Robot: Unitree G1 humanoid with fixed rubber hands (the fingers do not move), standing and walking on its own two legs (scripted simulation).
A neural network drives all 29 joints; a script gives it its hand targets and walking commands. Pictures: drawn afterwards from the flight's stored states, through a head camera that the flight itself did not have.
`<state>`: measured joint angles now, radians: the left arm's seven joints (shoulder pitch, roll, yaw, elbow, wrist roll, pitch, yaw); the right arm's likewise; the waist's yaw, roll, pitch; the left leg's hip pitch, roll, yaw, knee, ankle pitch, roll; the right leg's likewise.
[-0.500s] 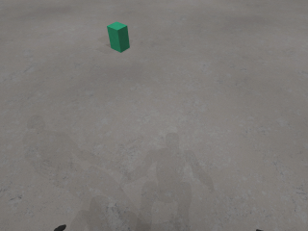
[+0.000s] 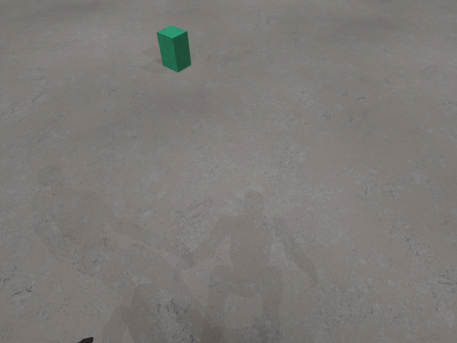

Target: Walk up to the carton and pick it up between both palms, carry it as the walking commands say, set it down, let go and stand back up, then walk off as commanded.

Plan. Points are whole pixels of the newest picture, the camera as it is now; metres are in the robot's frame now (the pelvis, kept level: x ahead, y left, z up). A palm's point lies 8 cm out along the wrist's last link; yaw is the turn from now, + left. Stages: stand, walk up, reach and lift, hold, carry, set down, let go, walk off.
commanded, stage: walk up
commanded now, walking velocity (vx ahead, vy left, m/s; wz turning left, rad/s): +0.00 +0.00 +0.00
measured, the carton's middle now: (174, 49) +2.36 +0.52 -0.64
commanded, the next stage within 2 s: none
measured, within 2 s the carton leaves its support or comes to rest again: neither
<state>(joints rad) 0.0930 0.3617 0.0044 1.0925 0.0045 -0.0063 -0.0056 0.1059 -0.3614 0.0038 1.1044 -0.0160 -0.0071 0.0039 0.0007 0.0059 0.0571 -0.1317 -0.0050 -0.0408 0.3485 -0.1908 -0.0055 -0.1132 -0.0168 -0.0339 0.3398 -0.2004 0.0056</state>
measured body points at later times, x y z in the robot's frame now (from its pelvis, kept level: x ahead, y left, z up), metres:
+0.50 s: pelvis +0.13 +0.07 -0.01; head +0.15 +0.08 +0.44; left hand +0.12 +0.33 -0.16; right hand +0.16 -0.17 -0.16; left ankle +0.06 +0.21 -0.75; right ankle +0.17 -0.07 -0.69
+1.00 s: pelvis +0.39 +0.03 +0.01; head +0.41 -0.02 +0.45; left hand +0.29 +0.26 -0.12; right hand +0.54 -0.20 -0.15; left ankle +0.42 +0.23 -0.63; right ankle +0.38 -0.06 -0.75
